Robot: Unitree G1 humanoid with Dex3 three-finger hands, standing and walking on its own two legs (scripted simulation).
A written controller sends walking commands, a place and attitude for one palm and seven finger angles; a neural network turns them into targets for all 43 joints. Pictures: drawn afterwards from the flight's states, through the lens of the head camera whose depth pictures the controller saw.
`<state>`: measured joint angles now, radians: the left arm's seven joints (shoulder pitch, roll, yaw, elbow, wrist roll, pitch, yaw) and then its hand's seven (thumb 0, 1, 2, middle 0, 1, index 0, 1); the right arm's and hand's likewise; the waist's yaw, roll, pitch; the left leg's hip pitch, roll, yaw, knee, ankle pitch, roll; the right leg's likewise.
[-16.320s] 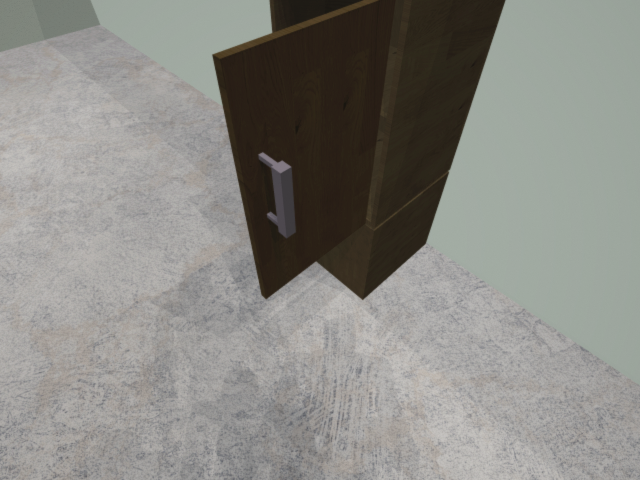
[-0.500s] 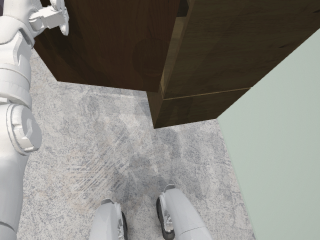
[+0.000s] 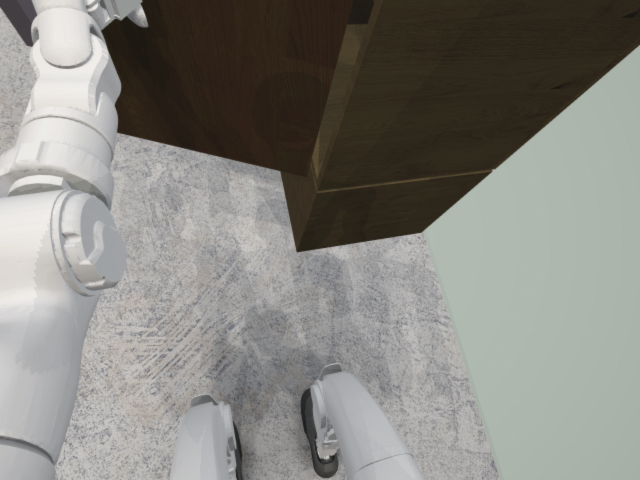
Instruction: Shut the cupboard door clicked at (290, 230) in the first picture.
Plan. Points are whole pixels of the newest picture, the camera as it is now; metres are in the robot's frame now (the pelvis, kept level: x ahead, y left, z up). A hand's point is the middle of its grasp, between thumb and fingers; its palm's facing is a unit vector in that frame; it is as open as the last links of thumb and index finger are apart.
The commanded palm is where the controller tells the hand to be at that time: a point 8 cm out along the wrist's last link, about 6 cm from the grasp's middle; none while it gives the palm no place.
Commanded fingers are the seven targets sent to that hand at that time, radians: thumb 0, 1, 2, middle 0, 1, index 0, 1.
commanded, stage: pull the fist back off the door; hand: left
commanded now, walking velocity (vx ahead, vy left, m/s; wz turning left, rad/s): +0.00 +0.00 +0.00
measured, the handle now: out of the picture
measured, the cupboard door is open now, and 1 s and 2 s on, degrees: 68 68 68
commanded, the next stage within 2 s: draw the hand back to the body in 0.66 s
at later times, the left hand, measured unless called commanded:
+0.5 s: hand (132, 43) +0.56 +0.09 +0.11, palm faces +0.04 -1.00 -0.01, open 3.1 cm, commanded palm +0.52 +0.13 +0.12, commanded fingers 0.00 0.90 0.90 -1.30 -1.50 -1.30 -1.50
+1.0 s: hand (114, 76) +0.50 +0.10 +0.13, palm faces +0.05 -1.00 -0.05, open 3.1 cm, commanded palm +0.44 +0.16 +0.15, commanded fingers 0.00 0.90 0.90 -1.30 -1.50 -1.30 -1.50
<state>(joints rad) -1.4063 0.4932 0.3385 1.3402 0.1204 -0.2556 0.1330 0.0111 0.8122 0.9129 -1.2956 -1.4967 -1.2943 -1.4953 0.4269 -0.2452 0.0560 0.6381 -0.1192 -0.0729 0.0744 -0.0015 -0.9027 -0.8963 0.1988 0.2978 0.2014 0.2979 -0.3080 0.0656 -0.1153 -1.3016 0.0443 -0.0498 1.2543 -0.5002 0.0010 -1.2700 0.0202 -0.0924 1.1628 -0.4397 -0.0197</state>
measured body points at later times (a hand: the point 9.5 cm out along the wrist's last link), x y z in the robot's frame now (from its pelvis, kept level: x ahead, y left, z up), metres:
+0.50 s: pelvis +0.03 +0.00 +0.04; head +0.17 +0.00 +0.47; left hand +0.55 +0.14 +0.11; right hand +0.00 -0.27 -0.07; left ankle +0.03 +0.11 -0.62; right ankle +0.05 -0.11 -0.62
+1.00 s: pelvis +0.03 -0.01 +0.06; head +0.13 -0.03 +0.50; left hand +0.49 +0.16 +0.14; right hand +0.07 -0.25 -0.08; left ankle +0.03 +0.12 -0.62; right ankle +0.05 -0.11 -0.62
